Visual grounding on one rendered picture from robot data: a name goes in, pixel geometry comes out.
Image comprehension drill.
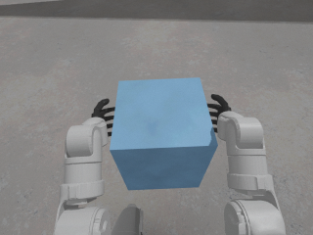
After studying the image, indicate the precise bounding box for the robot left thigh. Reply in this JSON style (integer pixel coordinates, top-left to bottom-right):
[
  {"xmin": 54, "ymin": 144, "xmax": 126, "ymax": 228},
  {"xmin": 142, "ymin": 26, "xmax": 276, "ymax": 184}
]
[{"xmin": 111, "ymin": 207, "xmax": 144, "ymax": 235}]

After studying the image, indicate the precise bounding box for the robot left upper arm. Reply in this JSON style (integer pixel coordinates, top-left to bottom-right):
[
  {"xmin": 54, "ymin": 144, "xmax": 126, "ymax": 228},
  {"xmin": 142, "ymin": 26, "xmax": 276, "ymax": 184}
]
[{"xmin": 54, "ymin": 206, "xmax": 112, "ymax": 235}]

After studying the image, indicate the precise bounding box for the right robot hand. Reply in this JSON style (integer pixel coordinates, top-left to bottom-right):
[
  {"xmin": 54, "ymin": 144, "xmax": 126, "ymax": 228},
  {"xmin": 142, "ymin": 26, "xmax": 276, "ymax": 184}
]
[{"xmin": 207, "ymin": 94, "xmax": 232, "ymax": 133}]

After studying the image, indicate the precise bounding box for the robot right forearm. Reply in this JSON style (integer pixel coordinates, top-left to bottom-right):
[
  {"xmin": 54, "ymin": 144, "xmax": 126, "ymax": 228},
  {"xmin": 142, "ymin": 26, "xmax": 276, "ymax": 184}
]
[{"xmin": 217, "ymin": 111, "xmax": 286, "ymax": 232}]

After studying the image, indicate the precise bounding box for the left robot hand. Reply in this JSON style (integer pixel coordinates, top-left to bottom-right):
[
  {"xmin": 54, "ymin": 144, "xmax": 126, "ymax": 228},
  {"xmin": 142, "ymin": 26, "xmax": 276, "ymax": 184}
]
[{"xmin": 91, "ymin": 98, "xmax": 115, "ymax": 137}]

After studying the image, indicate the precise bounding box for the carton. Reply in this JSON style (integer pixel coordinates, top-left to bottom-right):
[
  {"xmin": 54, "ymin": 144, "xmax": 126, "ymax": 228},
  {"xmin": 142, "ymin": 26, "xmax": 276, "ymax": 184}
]
[{"xmin": 110, "ymin": 77, "xmax": 218, "ymax": 191}]

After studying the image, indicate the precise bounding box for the robot left forearm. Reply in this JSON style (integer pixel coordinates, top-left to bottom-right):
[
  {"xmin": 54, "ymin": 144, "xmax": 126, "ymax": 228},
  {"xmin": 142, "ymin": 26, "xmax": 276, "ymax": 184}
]
[{"xmin": 53, "ymin": 117, "xmax": 109, "ymax": 235}]

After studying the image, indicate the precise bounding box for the robot right upper arm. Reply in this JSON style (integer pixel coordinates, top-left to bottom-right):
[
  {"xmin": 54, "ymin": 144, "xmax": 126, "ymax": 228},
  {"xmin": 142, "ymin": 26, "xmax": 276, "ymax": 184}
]
[{"xmin": 224, "ymin": 198, "xmax": 300, "ymax": 235}]

